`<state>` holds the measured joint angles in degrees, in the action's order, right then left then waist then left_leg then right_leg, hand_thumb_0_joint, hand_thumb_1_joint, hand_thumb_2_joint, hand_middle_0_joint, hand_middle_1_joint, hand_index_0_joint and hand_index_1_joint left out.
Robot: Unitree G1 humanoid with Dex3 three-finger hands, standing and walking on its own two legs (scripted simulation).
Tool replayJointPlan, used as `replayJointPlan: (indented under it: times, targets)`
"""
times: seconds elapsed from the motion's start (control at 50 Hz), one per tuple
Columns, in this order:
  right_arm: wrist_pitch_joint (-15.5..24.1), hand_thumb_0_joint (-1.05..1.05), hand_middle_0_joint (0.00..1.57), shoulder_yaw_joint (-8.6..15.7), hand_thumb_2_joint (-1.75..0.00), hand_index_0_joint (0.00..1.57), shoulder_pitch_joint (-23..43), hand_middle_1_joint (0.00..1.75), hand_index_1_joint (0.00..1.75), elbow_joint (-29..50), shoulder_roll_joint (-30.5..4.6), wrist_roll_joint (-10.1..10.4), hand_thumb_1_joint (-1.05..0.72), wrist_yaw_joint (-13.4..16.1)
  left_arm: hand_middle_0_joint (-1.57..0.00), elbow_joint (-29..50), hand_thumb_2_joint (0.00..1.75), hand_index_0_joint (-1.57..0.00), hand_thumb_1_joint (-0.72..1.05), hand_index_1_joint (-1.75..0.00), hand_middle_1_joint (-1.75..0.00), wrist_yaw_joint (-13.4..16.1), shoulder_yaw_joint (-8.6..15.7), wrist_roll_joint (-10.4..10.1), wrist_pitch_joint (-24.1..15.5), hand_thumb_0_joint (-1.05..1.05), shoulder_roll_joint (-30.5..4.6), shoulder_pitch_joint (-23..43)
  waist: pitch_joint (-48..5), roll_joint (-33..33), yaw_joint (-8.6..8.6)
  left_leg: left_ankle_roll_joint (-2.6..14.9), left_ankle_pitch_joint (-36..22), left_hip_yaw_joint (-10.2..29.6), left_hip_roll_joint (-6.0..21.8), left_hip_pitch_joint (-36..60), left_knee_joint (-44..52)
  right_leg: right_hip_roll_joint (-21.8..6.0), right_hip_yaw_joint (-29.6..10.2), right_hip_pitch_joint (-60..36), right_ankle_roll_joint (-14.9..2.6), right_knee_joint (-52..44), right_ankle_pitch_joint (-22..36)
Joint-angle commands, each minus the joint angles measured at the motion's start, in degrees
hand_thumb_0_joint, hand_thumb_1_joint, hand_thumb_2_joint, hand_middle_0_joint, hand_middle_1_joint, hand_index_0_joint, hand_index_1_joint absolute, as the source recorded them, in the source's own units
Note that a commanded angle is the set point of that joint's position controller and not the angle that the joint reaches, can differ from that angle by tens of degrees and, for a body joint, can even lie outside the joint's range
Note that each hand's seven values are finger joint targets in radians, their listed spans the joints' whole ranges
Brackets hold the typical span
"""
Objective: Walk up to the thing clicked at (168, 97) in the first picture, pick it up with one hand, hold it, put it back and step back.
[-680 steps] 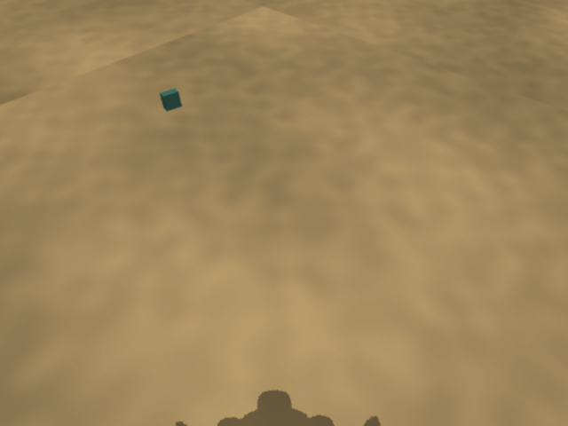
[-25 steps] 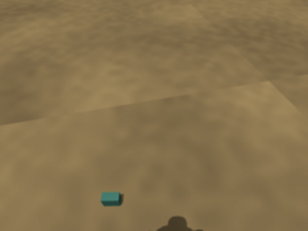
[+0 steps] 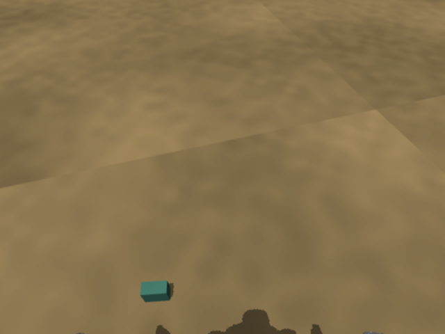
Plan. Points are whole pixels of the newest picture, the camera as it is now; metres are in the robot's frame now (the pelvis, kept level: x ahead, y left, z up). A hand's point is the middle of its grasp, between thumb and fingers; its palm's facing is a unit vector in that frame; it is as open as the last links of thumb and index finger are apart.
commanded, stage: walk up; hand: left
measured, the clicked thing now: (156, 291) +0.41 +0.27 -0.72
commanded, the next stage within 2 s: stand in 0.48 s
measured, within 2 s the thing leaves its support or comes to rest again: neither
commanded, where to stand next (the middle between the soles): +0.04 +0.02 m, yaw +3 degrees
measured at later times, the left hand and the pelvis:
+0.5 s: hand out of the picture +0.08 +0.26 -0.15, palm faces -0.04 -0.94 -0.34, open 7.4 cm; pelvis -0.01 +0.00 +0.00, yaw -2 degrees
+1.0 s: hand out of the picture +0.03 +0.26 -0.15, palm faces -0.02 -0.94 -0.34, open 7.4 cm; pelvis -0.04 +0.01 +0.01, yaw +1 degrees
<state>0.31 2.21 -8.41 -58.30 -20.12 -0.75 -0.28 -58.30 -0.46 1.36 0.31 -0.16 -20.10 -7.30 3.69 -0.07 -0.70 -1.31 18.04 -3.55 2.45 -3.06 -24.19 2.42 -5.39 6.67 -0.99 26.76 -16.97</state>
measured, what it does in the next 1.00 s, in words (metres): stands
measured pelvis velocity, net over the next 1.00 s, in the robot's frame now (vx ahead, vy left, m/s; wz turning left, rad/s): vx -0.04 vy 0.01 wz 0.01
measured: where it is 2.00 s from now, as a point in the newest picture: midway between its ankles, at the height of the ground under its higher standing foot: outside the picture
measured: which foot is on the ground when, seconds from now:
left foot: down 0.00-1.00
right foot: down 0.00-1.00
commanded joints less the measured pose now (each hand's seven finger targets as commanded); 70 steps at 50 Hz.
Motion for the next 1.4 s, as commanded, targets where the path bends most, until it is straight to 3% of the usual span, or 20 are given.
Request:
replayJointPlan:
  times: [0.0, 0.08, 0.16, 0.28, 0.32, 0.38, 0.4, 0.44, 0.46, 0.5, 0.52, 0.6, 0.72, 0.96, 1.1, 1.28, 1.38]
  targets:
    - [1.5, 0.0, 0.2, 2.6, -0.9, 0.2, 1.7, 0.3, 0.3, 3.9, -11.8, -0.3, -0.9, 0.6, -0.2, 4.1, 0.9, -0.2, 0.9, -0.3, -0.3, 1.1, 2.8, 0.2, -1.6, 0.0, -13.0, 2.3, -4.5, -1.3, -0.14, 3.39, -16.4, 2.5, 3.8, 2.3, 2.0, -7.5, -6.2, 1.3, -3.87, -3.7, 24.4]
    - [1.6, 0.0, 0.2, 2.8, -0.9, 0.2, 0.8, 0.3, 0.3, 3.4, -12.5, -0.1, -0.9, 0.8, -0.2, 4.1, 0.9, -0.2, 0.9, -0.3, -0.3, 1.0, 2.7, -0.2, -1.4, 0.0, -12.2, 2.0, -5.0, 0.8, 0.05, 4.16, -19.8, 3.1, 5.2, 4.7, 2.7, -5.5, -3.7, 3.1, -2.94, -1.5, 23.3]
    - [1.4, 0.0, 0.2, 3.1, -0.9, 0.2, 1.7, 0.3, 0.3, 3.7, -13.0, 0.0, -0.9, 0.8, -0.2, 3.7, 0.9, -0.2, 0.9, -0.3, -0.3, 1.0, 2.8, 0.0, -1.3, 0.0, -12.2, 1.2, -4.6, 1.5, 0.11, 4.92, -17.2, 2.8, 5.7, 3.9, 2.1, -4.9, -2.8, 3.3, -2.9, -0.6, 22.2]
    - [1.2, 0.0, 0.2, 2.7, -0.9, 0.2, 1.8, 0.3, 0.3, 4.1, -11.5, 0.0, -0.9, 0.6, -0.2, 4.2, 0.9, -0.2, 0.9, -0.3, -0.3, 1.1, 3.0, 0.1, -1.6, 0.0, -13.7, 1.0, -3.8, -2.1, 0.07, 3.44, -12.3, 1.4, 2.9, 0.3, -0.8, -8.1, -8.8, 2.1, -5.12, -3.7, 22.3]
    - [1.3, 0.0, 0.2, 2.7, -0.9, 0.2, 1.7, 0.3, 0.3, 4.0, -11.3, -0.1, -0.9, 0.5, -0.2, 4.1, 0.9, -0.2, 0.9, -0.3, -0.3, 1.1, 2.9, 0.1, -1.6, 0.0, -13.8, 1.3, -3.2, -2.9, 0.17, 3.42, -10.0, 1.7, 2.5, 1.4, -0.1, -8.3, -9.5, 3.6, -5.13, -4.7, 21.0]
    - [1.6, 0.0, 0.2, 2.9, -0.9, 0.2, -0.1, 0.3, 0.3, 3.2, -12.0, -0.2, -0.9, 0.6, -0.2, 4.6, 0.9, -0.2, 0.9, -0.3, -0.3, 1.0, 2.7, 0.0, -1.5, 0.0, -13.0, 3.1, -3.3, -1.5, -0.94, 3.85, -13.7, 2.9, 4.2, 3.6, 2.7, -6.5, -7.1, 5.4, -3.86, -2.7, 21.1]
    - [1.6, 0.0, 0.2, 3.0, -0.9, 0.2, 0.0, 0.3, 0.3, 3.0, -12.6, -0.1, -0.9, 0.6, -0.2, 4.4, 0.9, -0.2, 0.9, -0.3, -0.3, 1.0, 2.5, -0.2, -1.5, 0.0, -12.3, 2.7, -3.2, 0.0, -0.61, 4.42, -15.2, 3.7, 5.4, 5.0, 3.6, -5.3, -5.4, 6.7, -3.13, -1.6, 20.3]
    - [1.7, 0.0, 0.2, 3.6, -0.9, 0.2, -0.4, 0.3, 0.3, 2.8, -14.1, 0.0, -0.9, 0.7, -0.2, 4.0, 0.9, -0.2, 0.9, -0.3, -0.3, 1.0, 2.5, -0.2, -1.2, 0.0, -11.6, 2.0, -3.4, 2.9, -0.57, 6.82, -18.1, 5.9, 8.7, 6.7, 5.1, -2.9, -1.6, 7.9, -1.97, 2.7, 18.0]
    - [1.2, 0.0, 0.2, 3.0, -0.9, 0.2, 2.7, 0.3, 0.3, 2.4, -13.8, -0.1, -0.9, 1.2, -0.2, 3.1, 0.9, -0.2, 0.9, -0.3, -0.3, 1.2, 1.5, -0.4, -1.0, 0.0, -10.1, 2.2, -2.8, 3.8, 0.65, 6.79, -25.3, 5.9, 9.0, 1.7, 4.7, -6.0, -3.5, 2.5, -1.04, -1.7, 23.7]
    - [0.7, 0.0, 0.2, 2.2, -0.9, 0.2, 3.4, 0.3, 0.3, 2.6, -11.7, 0.4, -0.9, 1.3, -0.2, 2.3, 0.9, -0.2, 0.9, -0.3, -0.3, 1.3, 1.6, -0.1, -1.1, 0.0, -12.3, 1.4, -3.3, 1.5, 0.13, 3.4, -21.9, 3.3, 5.4, 2.7, 4.6, -7.6, -5.5, 1.6, -1.5, -4.9, 28.9]
    - [0.6, 0.0, 0.2, 2.0, -0.9, 0.2, 3.0, 0.3, 0.3, 2.3, -11.9, 0.6, -0.9, 1.4, -0.2, 1.9, 0.9, -0.2, 0.9, -0.3, -0.3, 1.4, 1.5, 0.0, -1.2, 0.0, -12.6, 2.1, -3.6, 1.0, -0.38, 2.89, -20.6, 3.5, 5.3, 3.0, 5.1, -7.6, -5.3, 0.6, -1.48, -5.3, 29.0]
    - [0.8, 0.0, 0.2, 1.7, -0.9, 0.2, 3.1, 0.3, 0.3, 0.8, -11.9, 0.6, -0.9, 1.2, -0.2, 1.0, 0.9, -0.2, 0.9, -0.3, -0.3, 1.6, 1.3, 0.0, -1.4, 0.0, -12.2, 2.6, -6.1, -0.4, -0.38, 2.81, -21.3, 3.7, 5.6, 5.4, 6.3, -7.9, -4.3, -0.5, -1.03, -6.6, 29.0]
    - [0.6, 0.0, 0.2, 1.3, -0.9, 0.2, 3.9, 0.3, 0.3, -0.7, -11.7, 0.1, -0.9, 0.8, -0.2, -0.2, 0.9, -0.2, 0.9, -0.3, -0.3, 1.5, 1.0, 0.0, -1.4, 0.0, -12.2, 3.6, -3.6, 0.1, -0.33, 2.72, -12.8, 4.6, 5.4, 2.5, 8.9, -7.8, -4.4, 0.9, -0.37, -9.8, 19.7]
    - [1.0, 0.0, 0.2, 1.2, -0.9, 0.2, 3.7, 0.3, 0.3, -2.6, -11.7, 0.0, -0.9, 0.4, -0.2, -1.9, 0.9, -0.2, 0.9, -0.3, -0.3, 1.1, 0.8, 0.1, -1.8, 0.0, -12.3, 2.7, -1.8, 0.0, 0.04, 2.77, -6.8, 6.1, 5.4, 0.7, 10.5, -7.7, -4.4, 3.6, -0.09, -12.2, 11.2]
    - [1.1, 0.0, 0.2, 1.3, -0.9, 0.2, 3.1, 0.3, 0.3, -2.9, -11.9, 0.0, -0.9, 0.4, -0.2, -2.1, 0.9, -0.2, 0.9, -0.3, -0.3, 1.2, 0.7, 0.2, -1.9, 0.0, -12.6, 2.2, -3.3, 0.6, -0.2, 2.92, -9.7, 6.3, 5.6, 1.0, 9.7, -8.3, -4.3, 2.3, -0.33, -11.3, 14.4]
    - [1.0, 0.0, 0.2, 1.0, -0.9, 0.2, 2.4, 0.3, 0.3, -3.4, -12.0, 0.0, -0.9, 0.3, -0.2, -2.4, 0.9, -0.2, 0.9, -0.3, -0.3, 1.1, 0.5, 0.1, -1.6, 0.0, -12.9, 1.2, -0.5, 0.7, 0.12, 2.94, -3.7, 7.1, 5.0, -2.4, 10.9, -8.0, -4.4, 4.0, -0.33, -12.3, 6.5]
    - [1.1, 0.0, 0.2, 1.1, -0.9, 0.2, 2.6, 0.3, 0.3, -3.4, -12.2, 0.1, -0.9, 0.2, -0.2, -2.3, 0.9, -0.2, 0.9, -0.3, -0.3, 1.1, 0.3, 0.3, -1.8, 0.0, -12.4, 0.6, -2.5, 0.1, 0.2, 3.11, -7.3, 7.2, 5.3, -0.6, 9.9, -8.2, -4.1, 3.2, -0.29, -11.4, 10.8]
